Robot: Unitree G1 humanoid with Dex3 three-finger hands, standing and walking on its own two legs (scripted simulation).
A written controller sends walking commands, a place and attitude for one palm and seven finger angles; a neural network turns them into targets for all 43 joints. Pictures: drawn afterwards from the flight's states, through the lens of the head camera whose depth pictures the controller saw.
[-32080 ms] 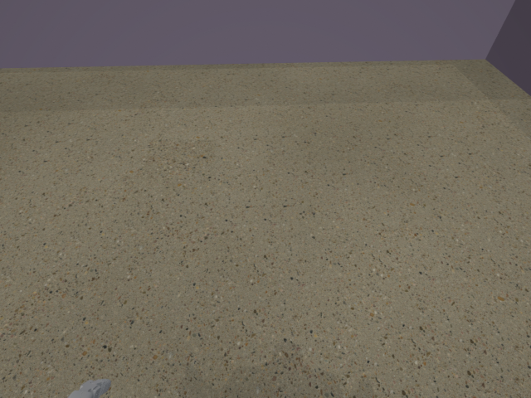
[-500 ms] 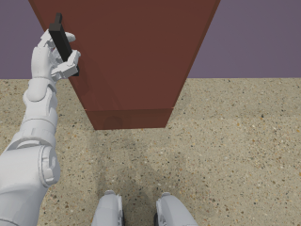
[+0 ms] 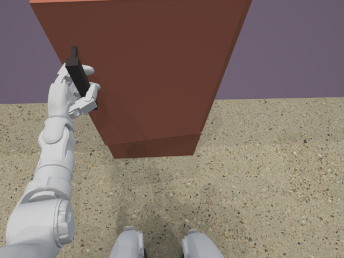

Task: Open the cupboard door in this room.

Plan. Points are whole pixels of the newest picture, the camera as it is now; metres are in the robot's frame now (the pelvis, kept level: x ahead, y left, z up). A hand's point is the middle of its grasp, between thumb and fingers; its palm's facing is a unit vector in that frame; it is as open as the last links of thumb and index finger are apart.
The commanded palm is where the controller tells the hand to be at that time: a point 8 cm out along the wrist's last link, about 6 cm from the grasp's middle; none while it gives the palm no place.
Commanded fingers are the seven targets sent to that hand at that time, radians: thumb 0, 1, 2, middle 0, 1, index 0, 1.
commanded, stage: pull the door open along its arc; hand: left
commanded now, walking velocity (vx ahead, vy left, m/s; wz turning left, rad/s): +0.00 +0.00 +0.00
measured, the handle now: (84, 80) +0.53 +0.18 +0.06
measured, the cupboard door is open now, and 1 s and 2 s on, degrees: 6 43 46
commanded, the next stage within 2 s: open thumb and fingers to let go in 0.66 s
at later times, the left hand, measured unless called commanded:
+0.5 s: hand (130, 156) +0.32 +0.07 +0.06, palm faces +0.38 -0.92 +0.04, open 6.4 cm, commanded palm +0.26 +0.10 +0.05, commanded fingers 0.00 0.90 0.90 -0.40 -1.35 -0.40 -1.35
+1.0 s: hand (151, 176) +0.28 +0.03 +0.06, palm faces +0.37 -0.93 -0.02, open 6.9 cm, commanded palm +0.23 +0.07 +0.05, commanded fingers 0.00 -0.01 0.51 -0.34 -1.25 -0.34 -1.25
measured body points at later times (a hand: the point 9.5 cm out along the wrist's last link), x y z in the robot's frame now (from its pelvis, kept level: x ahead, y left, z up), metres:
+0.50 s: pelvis +0.01 -0.02 +0.01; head +0.06 -0.03 +0.46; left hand +0.30 +0.12 +0.06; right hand +0.20 -0.22 -0.09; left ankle +0.03 +0.11 -0.64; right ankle -0.01 -0.12 -0.64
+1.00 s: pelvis +0.01 -0.06 +0.01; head +0.06 -0.08 +0.46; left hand +0.26 +0.08 +0.06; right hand +0.20 -0.26 -0.09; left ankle +0.03 +0.11 -0.64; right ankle -0.01 -0.12 -0.64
